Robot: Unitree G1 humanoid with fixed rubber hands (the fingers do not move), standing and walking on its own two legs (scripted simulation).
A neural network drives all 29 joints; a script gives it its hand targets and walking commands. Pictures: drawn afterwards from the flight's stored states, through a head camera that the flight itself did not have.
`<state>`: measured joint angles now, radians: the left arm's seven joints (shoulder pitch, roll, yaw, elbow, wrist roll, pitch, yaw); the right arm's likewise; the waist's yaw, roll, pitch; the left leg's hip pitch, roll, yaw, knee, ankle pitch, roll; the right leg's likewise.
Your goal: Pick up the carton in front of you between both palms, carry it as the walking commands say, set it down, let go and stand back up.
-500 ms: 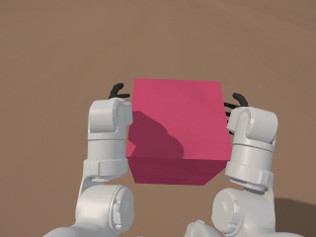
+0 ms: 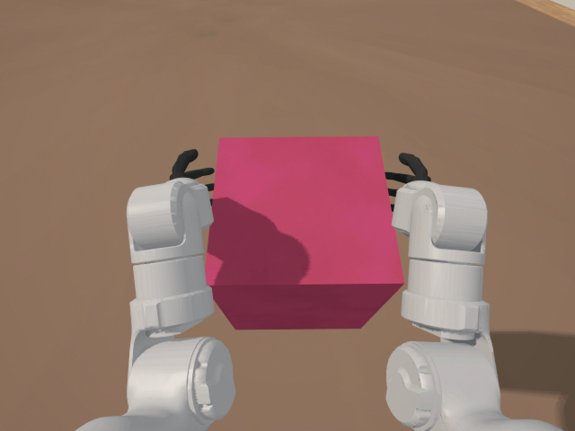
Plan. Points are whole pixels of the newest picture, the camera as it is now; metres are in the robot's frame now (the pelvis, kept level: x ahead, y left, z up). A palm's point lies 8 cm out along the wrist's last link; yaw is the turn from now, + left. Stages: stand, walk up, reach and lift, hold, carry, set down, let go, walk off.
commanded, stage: carry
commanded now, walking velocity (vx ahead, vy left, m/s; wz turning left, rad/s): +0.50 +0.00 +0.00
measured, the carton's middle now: (298, 244) +0.38 -0.01 +0.08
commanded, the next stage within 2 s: none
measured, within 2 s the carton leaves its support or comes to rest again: neither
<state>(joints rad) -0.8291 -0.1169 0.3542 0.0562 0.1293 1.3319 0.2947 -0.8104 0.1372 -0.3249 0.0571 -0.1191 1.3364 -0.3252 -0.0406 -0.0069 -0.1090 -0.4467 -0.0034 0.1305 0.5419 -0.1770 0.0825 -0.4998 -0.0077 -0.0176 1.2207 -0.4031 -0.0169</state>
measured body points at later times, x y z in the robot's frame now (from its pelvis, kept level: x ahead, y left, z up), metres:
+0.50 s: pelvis +0.29 -0.04 +0.01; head +0.33 -0.05 +0.46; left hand +0.60 +0.11 +0.10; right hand +0.61 -0.18 +0.09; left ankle +0.21 +0.08 -0.65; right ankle +0.33 -0.13 -0.73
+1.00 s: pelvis +0.57 +0.01 +0.02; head +0.57 +0.02 +0.47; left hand +0.86 +0.15 +0.09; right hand +0.85 -0.14 +0.10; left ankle +0.59 +0.09 -0.73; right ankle +0.61 -0.12 -0.69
